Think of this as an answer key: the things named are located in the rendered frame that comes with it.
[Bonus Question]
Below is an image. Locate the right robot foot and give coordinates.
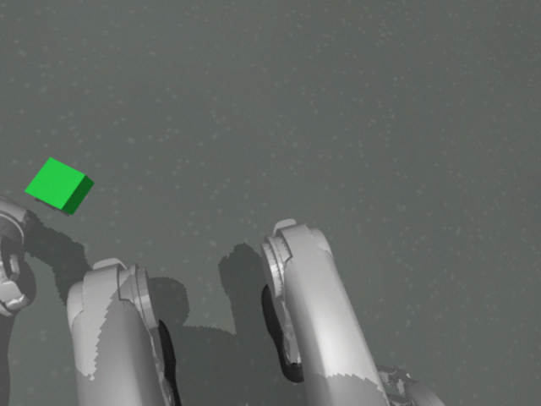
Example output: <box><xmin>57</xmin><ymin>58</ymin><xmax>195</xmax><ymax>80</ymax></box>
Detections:
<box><xmin>261</xmin><ymin>284</ymin><xmax>304</xmax><ymax>383</ymax></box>

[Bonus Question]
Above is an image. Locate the left robot foot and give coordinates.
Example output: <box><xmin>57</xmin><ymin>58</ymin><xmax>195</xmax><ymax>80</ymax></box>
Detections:
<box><xmin>158</xmin><ymin>319</ymin><xmax>182</xmax><ymax>406</ymax></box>

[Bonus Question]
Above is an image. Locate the right robot hand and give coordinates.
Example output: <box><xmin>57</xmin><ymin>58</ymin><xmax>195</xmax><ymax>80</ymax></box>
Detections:
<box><xmin>376</xmin><ymin>365</ymin><xmax>446</xmax><ymax>406</ymax></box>

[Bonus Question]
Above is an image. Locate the left robot arm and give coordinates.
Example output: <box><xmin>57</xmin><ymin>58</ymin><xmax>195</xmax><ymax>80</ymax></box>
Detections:
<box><xmin>0</xmin><ymin>195</ymin><xmax>36</xmax><ymax>406</ymax></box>

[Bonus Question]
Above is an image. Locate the small box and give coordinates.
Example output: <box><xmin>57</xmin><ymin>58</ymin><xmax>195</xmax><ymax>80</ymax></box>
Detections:
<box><xmin>25</xmin><ymin>157</ymin><xmax>94</xmax><ymax>215</ymax></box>

